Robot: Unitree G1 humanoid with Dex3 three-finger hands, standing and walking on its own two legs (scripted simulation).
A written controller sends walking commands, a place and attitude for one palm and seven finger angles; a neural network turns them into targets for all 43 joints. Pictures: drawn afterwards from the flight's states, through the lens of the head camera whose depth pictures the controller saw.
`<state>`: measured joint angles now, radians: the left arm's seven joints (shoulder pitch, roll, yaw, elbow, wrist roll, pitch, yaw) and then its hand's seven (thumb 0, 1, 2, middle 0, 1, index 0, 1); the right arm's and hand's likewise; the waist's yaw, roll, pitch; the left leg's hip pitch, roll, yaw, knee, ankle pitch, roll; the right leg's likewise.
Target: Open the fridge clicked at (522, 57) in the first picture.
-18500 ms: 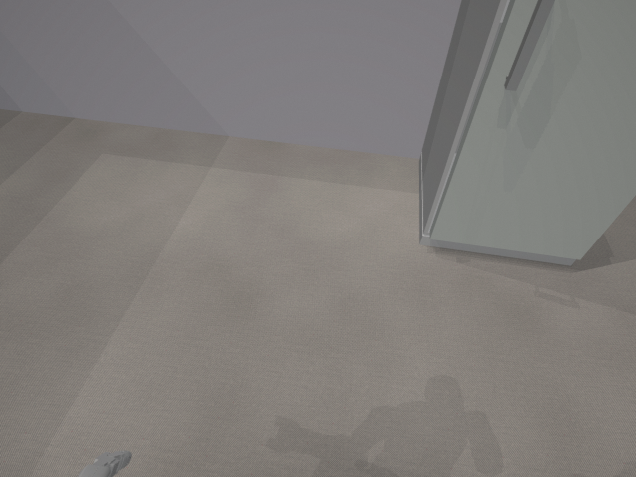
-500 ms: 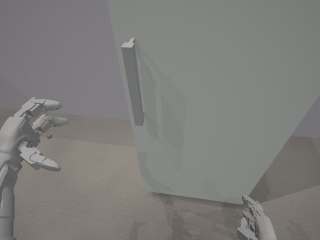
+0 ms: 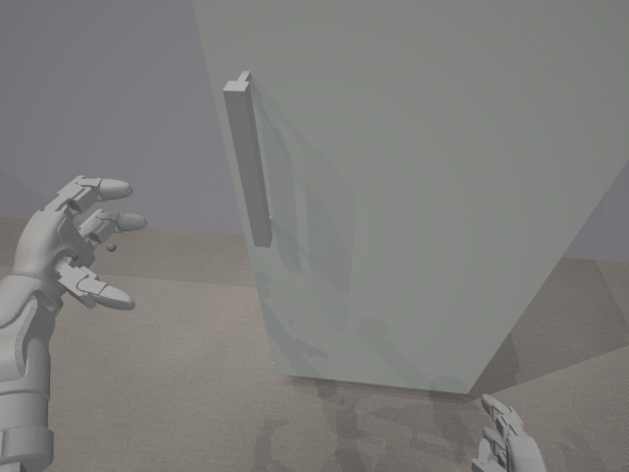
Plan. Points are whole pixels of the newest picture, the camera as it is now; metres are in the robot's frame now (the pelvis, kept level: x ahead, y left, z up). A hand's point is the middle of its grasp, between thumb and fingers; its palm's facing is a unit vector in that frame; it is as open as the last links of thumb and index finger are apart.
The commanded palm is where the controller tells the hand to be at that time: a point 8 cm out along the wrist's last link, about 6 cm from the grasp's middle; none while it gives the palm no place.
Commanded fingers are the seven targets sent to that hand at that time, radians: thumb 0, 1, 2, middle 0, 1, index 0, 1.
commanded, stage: move the hooked fingers beside the handle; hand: left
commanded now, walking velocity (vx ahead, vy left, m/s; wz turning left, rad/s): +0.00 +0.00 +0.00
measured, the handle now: (255, 169) +0.51 +0.13 +0.13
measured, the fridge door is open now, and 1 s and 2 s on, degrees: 0 0 0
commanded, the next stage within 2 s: none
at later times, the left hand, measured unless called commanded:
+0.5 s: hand (156, 216) +0.37 +0.23 +0.16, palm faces -0.02 -1.00 -0.03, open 14.0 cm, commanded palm +0.35 +0.28 +0.15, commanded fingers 0.00 -0.50 0.30 -0.30 -1.20 -0.30 -1.20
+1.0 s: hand (197, 193) +0.43 +0.20 +0.15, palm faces -0.02 -1.00 -0.02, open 14.0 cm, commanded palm +0.41 +0.25 +0.15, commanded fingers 0.00 -0.50 0.30 -0.30 -1.20 -0.30 -1.20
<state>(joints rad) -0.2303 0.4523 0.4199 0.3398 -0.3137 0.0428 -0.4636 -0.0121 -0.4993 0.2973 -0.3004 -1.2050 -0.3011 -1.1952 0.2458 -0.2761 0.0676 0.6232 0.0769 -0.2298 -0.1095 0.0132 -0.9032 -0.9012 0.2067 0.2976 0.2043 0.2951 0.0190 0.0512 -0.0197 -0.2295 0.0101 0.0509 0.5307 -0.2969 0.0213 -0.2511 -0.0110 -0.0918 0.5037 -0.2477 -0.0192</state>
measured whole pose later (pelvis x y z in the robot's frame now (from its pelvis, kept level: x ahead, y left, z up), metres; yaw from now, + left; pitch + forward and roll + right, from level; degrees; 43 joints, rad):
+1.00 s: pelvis +0.00 +0.00 +0.00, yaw -1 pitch +4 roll +0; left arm -0.66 0.42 0.30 0.80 -0.19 -0.04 -0.29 -0.01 -0.50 0.30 -0.30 -1.20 -0.30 -1.20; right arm 0.31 -0.28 0.05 0.66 0.07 -0.12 -0.08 0.01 -0.90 -0.90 0.21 0.30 0.20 0.29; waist -0.05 0.04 -0.02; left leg -0.31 0.01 0.07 0.53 -0.29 0.02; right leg -0.34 -0.01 -0.08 0.52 -0.24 -0.02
